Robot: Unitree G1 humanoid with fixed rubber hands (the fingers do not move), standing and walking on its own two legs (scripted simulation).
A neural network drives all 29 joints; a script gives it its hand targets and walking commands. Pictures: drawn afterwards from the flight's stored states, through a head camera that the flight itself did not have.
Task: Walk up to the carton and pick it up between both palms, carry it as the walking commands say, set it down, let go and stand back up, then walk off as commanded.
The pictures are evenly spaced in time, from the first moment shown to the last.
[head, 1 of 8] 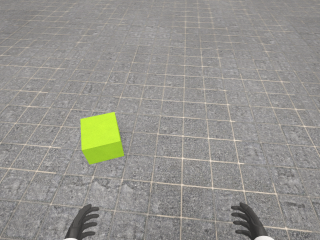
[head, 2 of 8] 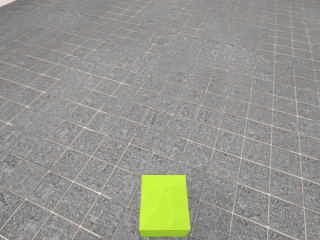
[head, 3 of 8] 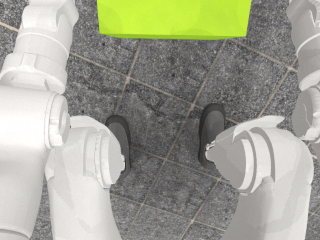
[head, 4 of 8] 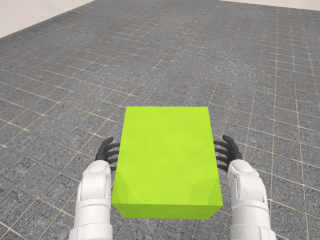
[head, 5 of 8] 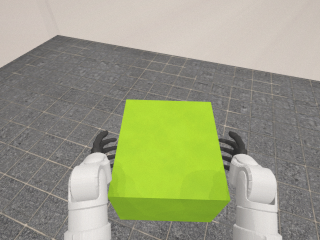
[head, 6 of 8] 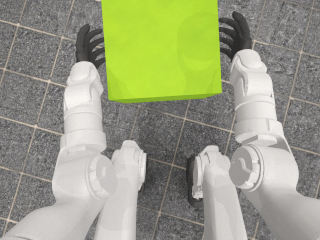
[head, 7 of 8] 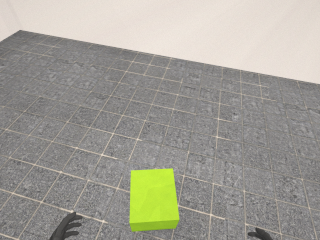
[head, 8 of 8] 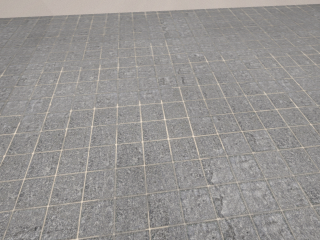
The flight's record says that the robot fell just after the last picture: no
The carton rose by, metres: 0.70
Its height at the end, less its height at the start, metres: +0.00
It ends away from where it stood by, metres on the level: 3.50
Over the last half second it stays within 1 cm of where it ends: yes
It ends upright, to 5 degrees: yes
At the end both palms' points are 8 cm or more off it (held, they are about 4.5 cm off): yes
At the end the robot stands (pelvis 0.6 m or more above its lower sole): yes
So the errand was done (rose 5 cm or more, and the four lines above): yes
